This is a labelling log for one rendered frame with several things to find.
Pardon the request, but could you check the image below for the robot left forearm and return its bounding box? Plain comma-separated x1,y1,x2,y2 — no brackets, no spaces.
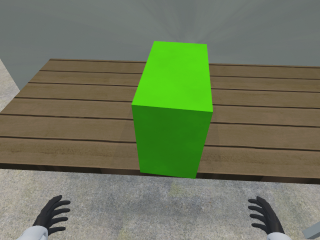
16,225,48,240

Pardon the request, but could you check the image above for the carton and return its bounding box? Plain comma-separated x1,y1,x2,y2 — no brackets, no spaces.
131,41,213,179

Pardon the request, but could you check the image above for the left robot hand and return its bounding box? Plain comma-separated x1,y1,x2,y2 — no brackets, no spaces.
32,195,71,236

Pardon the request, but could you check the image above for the right robot hand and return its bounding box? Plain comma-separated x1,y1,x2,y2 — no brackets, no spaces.
248,196,285,235

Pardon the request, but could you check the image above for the table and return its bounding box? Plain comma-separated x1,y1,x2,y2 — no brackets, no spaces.
0,58,320,240

